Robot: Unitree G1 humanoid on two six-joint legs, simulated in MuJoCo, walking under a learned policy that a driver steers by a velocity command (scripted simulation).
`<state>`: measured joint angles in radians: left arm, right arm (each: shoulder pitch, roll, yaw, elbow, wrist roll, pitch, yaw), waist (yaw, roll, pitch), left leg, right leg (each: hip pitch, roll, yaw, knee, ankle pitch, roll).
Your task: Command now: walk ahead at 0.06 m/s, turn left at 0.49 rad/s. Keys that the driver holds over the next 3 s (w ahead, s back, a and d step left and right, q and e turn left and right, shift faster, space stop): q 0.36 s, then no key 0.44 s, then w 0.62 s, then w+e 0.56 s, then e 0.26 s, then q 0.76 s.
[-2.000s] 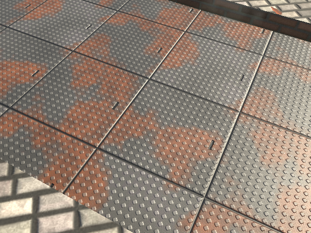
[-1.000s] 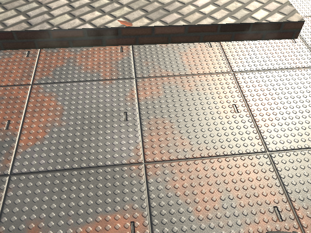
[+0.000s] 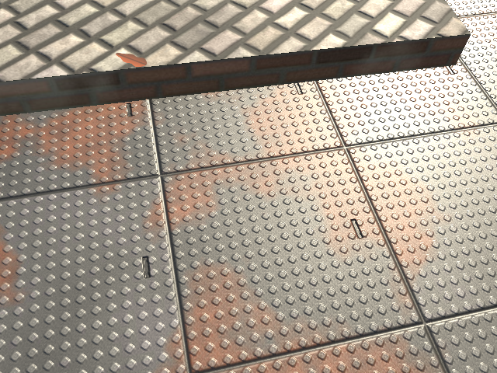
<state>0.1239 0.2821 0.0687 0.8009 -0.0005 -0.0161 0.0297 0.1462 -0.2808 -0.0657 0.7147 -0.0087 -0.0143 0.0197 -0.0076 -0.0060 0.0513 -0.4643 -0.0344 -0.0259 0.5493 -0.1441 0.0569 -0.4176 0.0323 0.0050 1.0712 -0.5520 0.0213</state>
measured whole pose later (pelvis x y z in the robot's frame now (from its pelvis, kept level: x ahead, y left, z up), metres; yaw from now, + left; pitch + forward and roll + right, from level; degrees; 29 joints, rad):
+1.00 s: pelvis +0.05 -0.03 +0.01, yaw +19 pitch -1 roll +0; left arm 0.21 0.30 0.05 0.86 -0.03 -0.05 -0.02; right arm 0.30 -0.25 -0.04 0.74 0.01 0.00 -0.02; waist -0.01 0.00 0.00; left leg -0.14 0.00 -0.07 0.48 -0.33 0.00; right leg -0.31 0.00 -0.03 0.72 -0.47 -0.05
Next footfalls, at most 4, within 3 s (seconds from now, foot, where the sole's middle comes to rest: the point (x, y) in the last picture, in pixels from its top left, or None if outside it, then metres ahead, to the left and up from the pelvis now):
0.38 right None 0.11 -0.14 -0.77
0.74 left None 0.00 0.10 -0.77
1.56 left None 0.41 0.21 -0.77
2.10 right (250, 263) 0.73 0.00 -0.77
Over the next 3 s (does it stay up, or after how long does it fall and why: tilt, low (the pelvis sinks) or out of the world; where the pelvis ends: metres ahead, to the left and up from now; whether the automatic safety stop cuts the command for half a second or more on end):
stays up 0.71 0.08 0.01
